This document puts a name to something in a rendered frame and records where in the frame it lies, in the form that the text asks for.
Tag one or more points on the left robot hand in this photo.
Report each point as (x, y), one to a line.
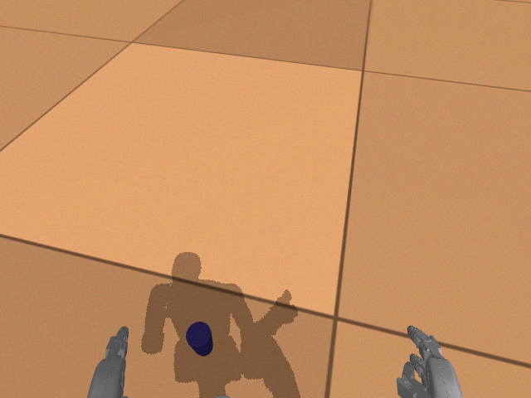
(108, 379)

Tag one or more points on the right robot hand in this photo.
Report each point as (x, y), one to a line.
(437, 375)

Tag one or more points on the cup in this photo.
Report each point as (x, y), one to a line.
(199, 338)

